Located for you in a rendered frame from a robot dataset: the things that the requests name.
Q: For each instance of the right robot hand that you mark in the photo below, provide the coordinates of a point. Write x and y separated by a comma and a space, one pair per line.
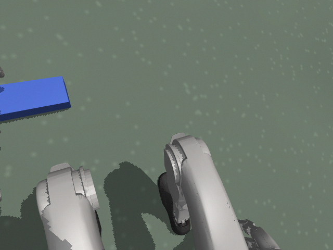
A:
260, 240

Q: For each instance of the carton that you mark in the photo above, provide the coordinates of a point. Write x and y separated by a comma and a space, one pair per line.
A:
33, 97

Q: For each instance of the right robot foot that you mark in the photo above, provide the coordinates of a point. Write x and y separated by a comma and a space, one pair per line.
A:
167, 201

